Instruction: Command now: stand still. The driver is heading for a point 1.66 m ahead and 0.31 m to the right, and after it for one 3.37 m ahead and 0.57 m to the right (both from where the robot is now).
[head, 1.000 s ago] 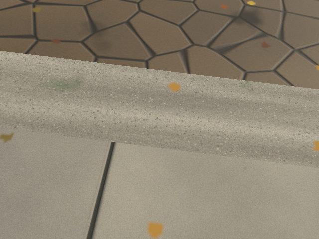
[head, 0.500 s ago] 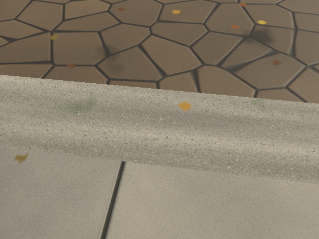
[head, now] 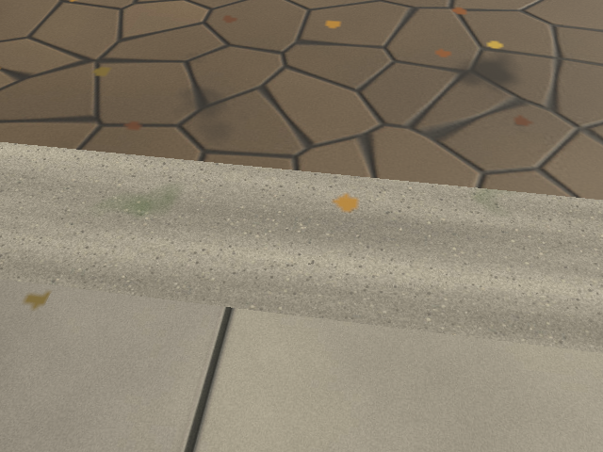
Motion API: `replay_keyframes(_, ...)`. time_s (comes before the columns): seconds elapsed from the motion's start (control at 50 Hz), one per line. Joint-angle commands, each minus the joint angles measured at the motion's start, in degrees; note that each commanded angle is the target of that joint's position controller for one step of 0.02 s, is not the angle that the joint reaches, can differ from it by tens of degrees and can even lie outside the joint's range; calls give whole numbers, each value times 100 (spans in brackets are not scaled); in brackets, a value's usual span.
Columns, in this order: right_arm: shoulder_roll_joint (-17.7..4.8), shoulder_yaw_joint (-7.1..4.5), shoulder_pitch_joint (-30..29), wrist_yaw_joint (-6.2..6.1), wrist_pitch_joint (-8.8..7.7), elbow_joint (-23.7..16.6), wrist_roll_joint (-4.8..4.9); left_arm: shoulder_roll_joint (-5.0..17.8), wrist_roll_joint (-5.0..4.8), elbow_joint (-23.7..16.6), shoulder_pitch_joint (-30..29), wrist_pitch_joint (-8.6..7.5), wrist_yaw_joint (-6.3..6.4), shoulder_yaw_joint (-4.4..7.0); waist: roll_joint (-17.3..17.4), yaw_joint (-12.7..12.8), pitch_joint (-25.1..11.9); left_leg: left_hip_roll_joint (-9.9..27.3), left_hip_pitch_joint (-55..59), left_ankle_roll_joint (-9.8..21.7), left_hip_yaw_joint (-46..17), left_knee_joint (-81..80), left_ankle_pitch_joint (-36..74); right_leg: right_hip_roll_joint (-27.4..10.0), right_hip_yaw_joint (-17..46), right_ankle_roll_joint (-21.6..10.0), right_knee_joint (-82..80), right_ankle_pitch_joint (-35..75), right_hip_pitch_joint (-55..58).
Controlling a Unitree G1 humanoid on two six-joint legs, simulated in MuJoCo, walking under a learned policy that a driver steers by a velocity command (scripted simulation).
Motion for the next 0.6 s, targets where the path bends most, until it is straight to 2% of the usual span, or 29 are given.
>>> replay_keyframes(0.02, -615, -128, 65, -28, -58, -72, 2, 644, -8, -142, -17, -64, 25, 130, -56, -3, -121, 184, 84, 93, -132, -345, 1129, -408, 455, -101, -650, 759, -116)
replay_keyframes(0.36, -549, -52, 199, -58, -103, 614, 17, 646, -30, 469, 161, -11, 63, 74, -49, 31, -32, 171, 7, 43, 4, -499, 1037, -363, 470, -165, -793, 771, -19)
replay_keyframes(0.38, -476, -30, 293, -61, -99, 682, 21, 628, -31, 538, 251, 1, 74, 70, -107, 32, -157, 82, 35, 51, 119, -452, 577, -334, 471, -189, -881, 119, 37)
replay_keyframes(0.4, -449, -25, 291, -68, -97, 703, 47, 726, -63, 568, 290, 24, 94, 104, -232, 69, -78, -80, -148, 80, 313, -218, -101, -349, 584, -285, -1013, -917, -1)
replay_keyframes(0.42, -456, -26, 215, -66, -117, 656, 72, 928, -104, 581, 360, 43, 113, 168, -506, 132, 59, -235, -522, 113, 532, 208, -784, -566, 962, -486, -1248, -1990, -41)
replay_keyframes(0.44, -461, -18, 52, -49, -177, 547, 83, 1086, -132, 612, 548, 44, 128, 218, -805, 223, 221, -234, -1042, 150, 661, 722, -1067, -1072, 1674, -774, -1645, -2890, 2)
replay_keyframes(0.46, -405, 16, -170, -26, -261, 427, 73, 1111, -109, 592, 510, 17, 142, 229, -907, 243, 528, 9, -1227, 187, 574, 1075, -834, -1562, 2293, -1043, -1923, -2830, -282)
replay_keyframes(0.48, -311, 40, -158, 3, -334, 431, 67, 998, -47, 551, 346, -29, 154, 198, -821, 142, 656, 201, -1170, 223, 432, 1198, -678, -1701, 2389, -1148, -1930, -2198, -493)
replay_keyframes(0.5, -209, 63, 49, 35, -382, 523, 45, 832, -16, 503, 108, -68, 149, 150, -739, -26, 604, 306, -950, 254, 387, 986, -591, -1601, 2101, -1082, -1727, -1392, -544)
replay_keyframes(0.52, -120, 89, 357, 63, -407, 648, 12, 708, -42, 439, -183, -74, 131, 105, -626, -245, 442, 313, -411, 300, 444, 290, -332, -1324, 1584, -862, -1396, -642, -669)
replay_keyframes(0.54, -165, 90, 537, 82, -399, 751, -52, 667, -83, 441, -242, -67, 99, 84, -392, -323, 340, 243, 150, 315, 412, -433, 308, -905, 1029, -555, -996, 70, -826)
replay_keyframes(0.56, -504, 27, 621, 81, -369, 782, -89, 681, -79, 499, 5, -75, 77, 96, 48, -152, 165, 413, 509, 340, 68, -579, 1354, -494, 551, -281, -444, 670, -856)
replay_keyframes(0.58, -783, -12, 547, 84, -334, 824, 13, 446, -15, 544, 414, -66, 94, 50, 810, 177, -24, 532, 326, 508, -120, -498, 1532, 12, -6, -27, -275, 362, -599)
replay_keyframes(0.6, -545, 62, 417, 103, -335, 779, 57, 394, 16, 615, 484, -37, 123, 15, 803, 151, -47, 661, 126, 676, -313, -565, 1515, -57, 77, 107, -316, 391, -293)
